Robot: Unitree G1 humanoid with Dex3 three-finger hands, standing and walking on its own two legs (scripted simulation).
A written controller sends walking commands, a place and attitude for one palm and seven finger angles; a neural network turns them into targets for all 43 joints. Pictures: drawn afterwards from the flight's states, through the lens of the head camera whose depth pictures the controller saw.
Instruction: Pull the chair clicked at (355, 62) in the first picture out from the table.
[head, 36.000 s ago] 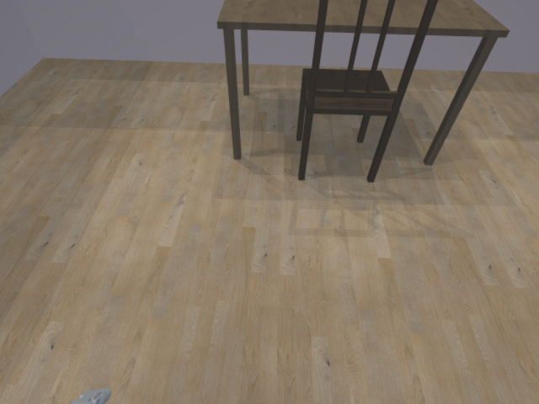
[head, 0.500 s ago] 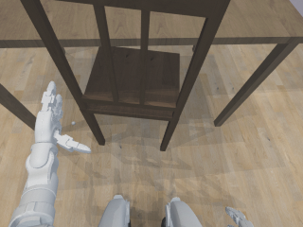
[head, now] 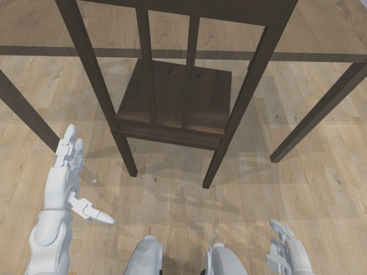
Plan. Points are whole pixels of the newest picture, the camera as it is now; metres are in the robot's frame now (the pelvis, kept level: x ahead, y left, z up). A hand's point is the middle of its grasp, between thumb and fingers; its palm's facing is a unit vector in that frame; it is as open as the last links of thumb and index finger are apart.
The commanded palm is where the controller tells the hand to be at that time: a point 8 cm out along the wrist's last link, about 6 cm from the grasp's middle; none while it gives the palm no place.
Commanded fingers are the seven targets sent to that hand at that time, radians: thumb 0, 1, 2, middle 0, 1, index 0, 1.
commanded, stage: aim the fingers beside a spindle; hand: left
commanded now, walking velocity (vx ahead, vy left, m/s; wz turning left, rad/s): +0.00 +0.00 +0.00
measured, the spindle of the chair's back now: (149, 80) +0.55 +0.11 +0.05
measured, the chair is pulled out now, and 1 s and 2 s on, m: -0.05 -0.05 -0.05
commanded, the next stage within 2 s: none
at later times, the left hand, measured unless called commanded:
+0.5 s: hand (102, 184) +0.29 +0.18 +0.01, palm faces +0.00 -1.00 -0.03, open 17.3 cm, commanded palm +0.27 +0.24 +0.02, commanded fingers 0.00 -0.51 0.28 -0.05 -0.06 -0.05 -0.06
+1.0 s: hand (102, 174) +0.31 +0.18 +0.02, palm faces +0.06 -1.00 -0.05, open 16.9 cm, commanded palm +0.29 +0.23 +0.02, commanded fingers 0.00 -0.50 0.30 -0.06 -0.08 -0.06 -0.08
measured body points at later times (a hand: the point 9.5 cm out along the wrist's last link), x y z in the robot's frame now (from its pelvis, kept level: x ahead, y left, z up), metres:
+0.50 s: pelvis +0.00 +0.00 -0.01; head +0.10 +0.01 +0.43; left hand +0.29 +0.24 +0.02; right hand +0.17 -0.24 -0.10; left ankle +0.03 +0.10 -0.63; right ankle +0.01 -0.13 -0.63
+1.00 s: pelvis +0.00 -0.01 -0.01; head +0.11 +0.01 +0.43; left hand +0.30 +0.24 +0.02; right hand +0.17 -0.25 -0.10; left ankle +0.03 +0.10 -0.63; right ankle +0.01 -0.13 -0.63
